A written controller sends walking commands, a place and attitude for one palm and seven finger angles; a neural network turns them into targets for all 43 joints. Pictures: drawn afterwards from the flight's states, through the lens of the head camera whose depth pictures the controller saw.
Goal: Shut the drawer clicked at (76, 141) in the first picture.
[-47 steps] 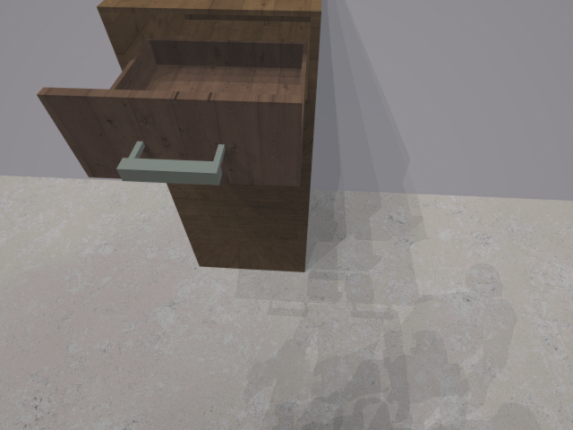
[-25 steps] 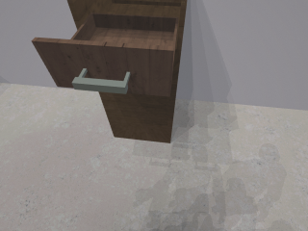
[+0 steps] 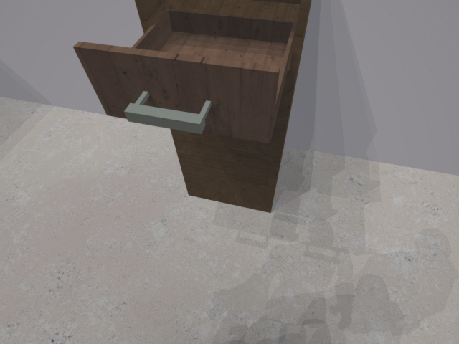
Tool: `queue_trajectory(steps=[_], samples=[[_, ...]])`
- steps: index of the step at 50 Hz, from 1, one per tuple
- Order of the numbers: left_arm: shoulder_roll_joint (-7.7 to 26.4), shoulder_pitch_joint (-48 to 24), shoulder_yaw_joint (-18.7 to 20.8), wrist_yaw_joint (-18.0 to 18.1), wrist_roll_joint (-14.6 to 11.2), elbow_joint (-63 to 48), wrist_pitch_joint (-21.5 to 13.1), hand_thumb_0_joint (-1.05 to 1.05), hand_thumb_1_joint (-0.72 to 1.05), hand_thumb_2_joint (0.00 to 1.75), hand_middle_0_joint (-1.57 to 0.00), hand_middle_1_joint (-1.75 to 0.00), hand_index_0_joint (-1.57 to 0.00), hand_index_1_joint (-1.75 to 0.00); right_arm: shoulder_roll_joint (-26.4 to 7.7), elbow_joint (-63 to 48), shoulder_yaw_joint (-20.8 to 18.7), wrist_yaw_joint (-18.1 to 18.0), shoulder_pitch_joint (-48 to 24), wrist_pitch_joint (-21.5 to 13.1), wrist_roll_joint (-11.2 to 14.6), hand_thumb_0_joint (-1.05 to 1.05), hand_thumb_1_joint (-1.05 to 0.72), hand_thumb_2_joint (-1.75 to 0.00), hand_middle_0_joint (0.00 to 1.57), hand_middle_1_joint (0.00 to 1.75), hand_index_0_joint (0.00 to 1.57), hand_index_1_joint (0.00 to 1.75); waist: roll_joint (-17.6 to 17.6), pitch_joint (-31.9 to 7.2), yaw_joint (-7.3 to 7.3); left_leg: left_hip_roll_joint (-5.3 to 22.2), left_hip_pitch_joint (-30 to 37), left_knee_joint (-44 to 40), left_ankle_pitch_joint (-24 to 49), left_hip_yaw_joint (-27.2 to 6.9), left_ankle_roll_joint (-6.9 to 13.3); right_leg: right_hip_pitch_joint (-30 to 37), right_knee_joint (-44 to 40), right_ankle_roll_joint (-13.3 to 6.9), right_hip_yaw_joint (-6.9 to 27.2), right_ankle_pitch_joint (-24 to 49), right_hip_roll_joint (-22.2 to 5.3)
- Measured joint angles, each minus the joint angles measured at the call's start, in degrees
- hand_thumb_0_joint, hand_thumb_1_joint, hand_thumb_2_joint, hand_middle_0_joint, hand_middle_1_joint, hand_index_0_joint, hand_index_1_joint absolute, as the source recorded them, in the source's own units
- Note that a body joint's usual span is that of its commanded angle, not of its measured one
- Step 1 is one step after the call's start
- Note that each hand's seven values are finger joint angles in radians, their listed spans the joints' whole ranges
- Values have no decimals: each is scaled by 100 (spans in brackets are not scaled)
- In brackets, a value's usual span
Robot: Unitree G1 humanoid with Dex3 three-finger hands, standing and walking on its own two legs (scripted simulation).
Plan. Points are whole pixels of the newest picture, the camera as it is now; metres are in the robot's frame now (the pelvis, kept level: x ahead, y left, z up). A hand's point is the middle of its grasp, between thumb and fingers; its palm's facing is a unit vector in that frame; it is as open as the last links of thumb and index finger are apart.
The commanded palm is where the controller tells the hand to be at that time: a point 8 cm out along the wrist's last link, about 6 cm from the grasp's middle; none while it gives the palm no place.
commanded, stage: stand and wait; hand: left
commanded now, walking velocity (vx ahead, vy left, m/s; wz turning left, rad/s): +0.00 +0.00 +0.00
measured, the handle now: (170, 109) +0.50 +0.14 +0.12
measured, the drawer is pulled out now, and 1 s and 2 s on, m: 0.28 0.28 0.28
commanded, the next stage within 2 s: turn or walk to find it in 0.08 s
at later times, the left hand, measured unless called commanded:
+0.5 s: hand out of the picture +0.04 +0.19 -0.17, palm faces +0.09 -0.96 -0.25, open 7.4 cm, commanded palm none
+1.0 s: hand out of the picture +0.02 +0.20 -0.16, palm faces +0.05 -0.97 -0.24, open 7.4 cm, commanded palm none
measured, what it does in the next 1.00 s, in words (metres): stands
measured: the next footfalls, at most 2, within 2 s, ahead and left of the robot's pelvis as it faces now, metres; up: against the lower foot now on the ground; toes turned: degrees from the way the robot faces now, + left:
none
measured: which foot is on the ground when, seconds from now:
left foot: down 0.00-1.00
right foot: down 0.00-1.00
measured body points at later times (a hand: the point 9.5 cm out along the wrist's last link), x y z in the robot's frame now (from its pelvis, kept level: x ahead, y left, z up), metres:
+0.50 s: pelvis +0.00 -0.01 +0.00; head +0.03 -0.01 +0.45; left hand +0.03 +0.25 -0.15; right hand +0.05 -0.23 -0.16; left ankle +0.01 +0.15 -0.73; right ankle -0.04 -0.11 -0.73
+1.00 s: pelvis +0.00 +0.00 +0.01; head +0.02 -0.01 +0.46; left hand +0.02 +0.25 -0.14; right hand +0.01 -0.24 -0.15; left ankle +0.01 +0.15 -0.73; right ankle -0.04 -0.11 -0.73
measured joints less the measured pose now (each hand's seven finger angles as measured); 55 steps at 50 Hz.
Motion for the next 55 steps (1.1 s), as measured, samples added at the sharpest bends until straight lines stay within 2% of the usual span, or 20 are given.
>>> queue_trajectory(steps=[5,16,26,55], samples=[[-124,26,-16,18,-40,140,-11,1,90,90,-20,-30,-20,-30,31,166,63,-57,-98,-68,15,0,-91,-90,20,30,20,30,-102,20,103,64,211,-278,87,58,-75,162,-227,-18,58,99,44],[-162,-32,98,24,-28,59,1,1,90,90,-20,-30,-21,-30,149,183,47,-60,-111,6,21,0,-91,-90,20,30,20,30,-141,-9,94,37,107,-33,-15,-158,-104,210,-138,-72,-164,-3,43],[-24,1,104,39,-31,122,-16,0,90,90,-20,-30,-20,-30,273,241,108,-66,-94,-39,-7,0,-91,-90,20,30,20,30,-167,-83,141,15,203,-221,99,-156,-72,300,-315,-21,-162,109,11],[61,21,39,-22,-30,257,-78,1,90,90,-20,-30,-20,-30,85,444,151,-64,104,-109,-4,0,-91,-90,20,30,20,30,-152,-102,93,79,428,-674,371,-34,-60,479,-773,-3,-41,430,43]])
